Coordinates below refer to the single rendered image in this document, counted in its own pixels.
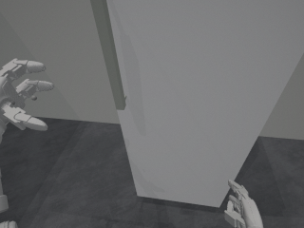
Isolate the robot right hand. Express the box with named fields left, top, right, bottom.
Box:
left=224, top=180, right=263, bottom=228

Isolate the handle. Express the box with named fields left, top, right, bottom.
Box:
left=90, top=0, right=126, bottom=110

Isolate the robot left hand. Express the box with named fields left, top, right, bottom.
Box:
left=0, top=58, right=54, bottom=131

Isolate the fridge door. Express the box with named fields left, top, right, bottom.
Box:
left=106, top=0, right=304, bottom=208

